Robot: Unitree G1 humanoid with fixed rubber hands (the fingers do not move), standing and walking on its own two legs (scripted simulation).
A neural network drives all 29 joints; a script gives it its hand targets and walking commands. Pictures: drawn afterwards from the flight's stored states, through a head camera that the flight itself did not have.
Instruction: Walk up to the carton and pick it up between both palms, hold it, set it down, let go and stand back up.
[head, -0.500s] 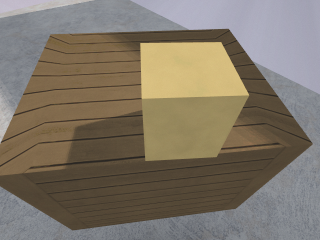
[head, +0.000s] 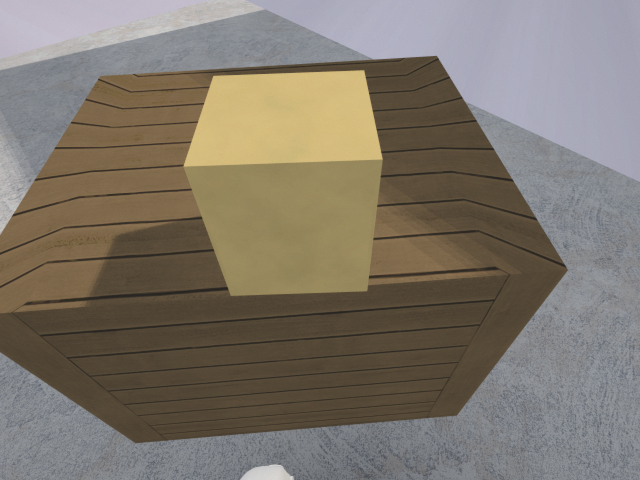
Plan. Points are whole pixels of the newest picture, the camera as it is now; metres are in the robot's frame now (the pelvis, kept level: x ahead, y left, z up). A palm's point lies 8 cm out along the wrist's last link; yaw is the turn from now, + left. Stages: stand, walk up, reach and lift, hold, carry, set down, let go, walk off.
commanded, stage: walk up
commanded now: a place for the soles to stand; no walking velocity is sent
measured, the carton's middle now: (294, 188) +0.48 +0.04 +0.09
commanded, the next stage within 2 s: none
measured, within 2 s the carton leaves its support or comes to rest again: neither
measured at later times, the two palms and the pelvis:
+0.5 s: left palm out of the picture +0.02 +0.22 -0.13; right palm out of the picture +0.08 -0.26 -0.13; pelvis +0.03 -0.02 +0.00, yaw +8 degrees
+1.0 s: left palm out of the picture -0.02 +0.24 -0.14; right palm out of the picture +0.12 -0.25 -0.13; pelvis +0.03 -0.01 +0.00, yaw +14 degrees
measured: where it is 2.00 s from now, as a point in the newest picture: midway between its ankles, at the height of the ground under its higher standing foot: outside the picture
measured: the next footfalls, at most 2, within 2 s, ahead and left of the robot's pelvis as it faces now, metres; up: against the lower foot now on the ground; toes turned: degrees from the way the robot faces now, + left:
left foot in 0.08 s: +0.05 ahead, +0.16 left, +0.00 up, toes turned +0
right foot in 1.50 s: +0.07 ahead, -0.07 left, +0.00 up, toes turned +3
